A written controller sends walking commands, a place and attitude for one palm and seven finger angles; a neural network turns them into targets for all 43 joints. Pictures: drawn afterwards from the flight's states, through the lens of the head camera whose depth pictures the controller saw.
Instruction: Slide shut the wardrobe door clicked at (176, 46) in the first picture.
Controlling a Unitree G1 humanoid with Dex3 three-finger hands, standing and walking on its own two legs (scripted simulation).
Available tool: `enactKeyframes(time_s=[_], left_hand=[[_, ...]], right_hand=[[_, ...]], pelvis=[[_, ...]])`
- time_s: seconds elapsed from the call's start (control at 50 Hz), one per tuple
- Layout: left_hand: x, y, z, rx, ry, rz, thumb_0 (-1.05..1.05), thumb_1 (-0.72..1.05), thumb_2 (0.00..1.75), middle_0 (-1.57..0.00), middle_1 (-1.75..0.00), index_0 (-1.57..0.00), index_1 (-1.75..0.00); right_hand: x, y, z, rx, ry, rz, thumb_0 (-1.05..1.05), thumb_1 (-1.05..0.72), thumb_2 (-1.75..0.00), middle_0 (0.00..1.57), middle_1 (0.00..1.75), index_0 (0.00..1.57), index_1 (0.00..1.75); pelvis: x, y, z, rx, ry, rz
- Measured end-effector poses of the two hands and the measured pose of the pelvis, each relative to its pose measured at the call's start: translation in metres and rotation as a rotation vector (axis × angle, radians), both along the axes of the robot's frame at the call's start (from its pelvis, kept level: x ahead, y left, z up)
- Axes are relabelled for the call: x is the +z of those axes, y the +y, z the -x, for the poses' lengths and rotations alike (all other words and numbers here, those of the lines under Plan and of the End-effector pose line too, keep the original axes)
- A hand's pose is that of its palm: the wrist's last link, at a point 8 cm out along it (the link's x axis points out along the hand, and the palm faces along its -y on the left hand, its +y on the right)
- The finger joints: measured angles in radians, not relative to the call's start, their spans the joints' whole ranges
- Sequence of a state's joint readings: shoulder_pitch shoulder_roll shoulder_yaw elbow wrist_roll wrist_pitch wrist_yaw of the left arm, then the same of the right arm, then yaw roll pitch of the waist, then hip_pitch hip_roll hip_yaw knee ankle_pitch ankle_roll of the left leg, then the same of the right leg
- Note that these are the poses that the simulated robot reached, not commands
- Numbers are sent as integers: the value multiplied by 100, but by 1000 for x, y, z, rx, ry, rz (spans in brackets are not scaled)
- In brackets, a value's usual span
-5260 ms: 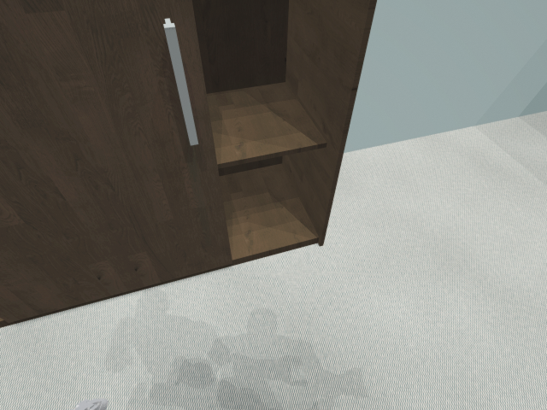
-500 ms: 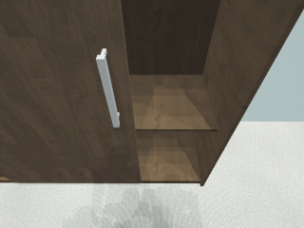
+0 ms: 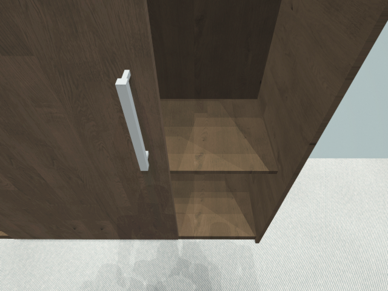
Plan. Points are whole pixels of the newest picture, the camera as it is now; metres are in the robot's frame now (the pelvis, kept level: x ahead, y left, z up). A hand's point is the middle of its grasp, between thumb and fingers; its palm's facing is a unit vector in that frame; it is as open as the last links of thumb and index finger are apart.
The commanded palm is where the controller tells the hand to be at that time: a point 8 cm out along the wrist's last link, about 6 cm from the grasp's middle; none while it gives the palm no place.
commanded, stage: look again from close up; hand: left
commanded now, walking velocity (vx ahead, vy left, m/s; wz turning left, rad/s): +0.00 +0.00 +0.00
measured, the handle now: (136, 127) +0.45 +0.17 +0.09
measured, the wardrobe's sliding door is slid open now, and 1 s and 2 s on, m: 0.40 0.40 0.40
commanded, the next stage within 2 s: raise the hand with hooked fingers in 1.40 s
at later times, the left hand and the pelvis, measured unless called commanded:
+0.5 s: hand out of the picture -0.01 +0.15 -0.17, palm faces +0.04 -0.98 -0.19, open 7.3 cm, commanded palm none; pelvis +0.01 -0.01 +0.00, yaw +0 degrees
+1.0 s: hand out of the picture -0.02 +0.15 -0.17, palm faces +0.05 -0.98 -0.19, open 7.3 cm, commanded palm none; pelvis +0.00 -0.01 +0.00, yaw +1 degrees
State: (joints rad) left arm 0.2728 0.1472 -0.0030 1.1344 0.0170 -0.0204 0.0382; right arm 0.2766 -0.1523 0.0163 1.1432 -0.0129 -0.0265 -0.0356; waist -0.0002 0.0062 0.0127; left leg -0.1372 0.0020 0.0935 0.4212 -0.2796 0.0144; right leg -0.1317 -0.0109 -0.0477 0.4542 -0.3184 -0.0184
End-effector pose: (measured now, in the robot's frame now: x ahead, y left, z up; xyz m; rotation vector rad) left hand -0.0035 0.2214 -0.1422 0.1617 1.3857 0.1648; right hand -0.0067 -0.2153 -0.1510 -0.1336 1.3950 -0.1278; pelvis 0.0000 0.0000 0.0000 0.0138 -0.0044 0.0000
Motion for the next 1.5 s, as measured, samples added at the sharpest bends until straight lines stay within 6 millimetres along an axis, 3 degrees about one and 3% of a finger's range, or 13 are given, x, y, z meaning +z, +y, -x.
enactKeyframes(time_s=[0.56,1.5], left_hand=[[-2,-23,13,29,39,28,1,91,90,-20,-30,-20,-30],[-1,-26,33,50,58,37,1,91,90,-20,-30,-20,-30]], right_hand=[[1,-5,2,-4,30,-6,1,-92,-90,20,30,20,30],[2,4,17,-8,46,-21,0,-91,-90,20,30,20,30]], pelvis=[[1,-11,-8,7,1,3],[2,-10,0,12,-4,5]])
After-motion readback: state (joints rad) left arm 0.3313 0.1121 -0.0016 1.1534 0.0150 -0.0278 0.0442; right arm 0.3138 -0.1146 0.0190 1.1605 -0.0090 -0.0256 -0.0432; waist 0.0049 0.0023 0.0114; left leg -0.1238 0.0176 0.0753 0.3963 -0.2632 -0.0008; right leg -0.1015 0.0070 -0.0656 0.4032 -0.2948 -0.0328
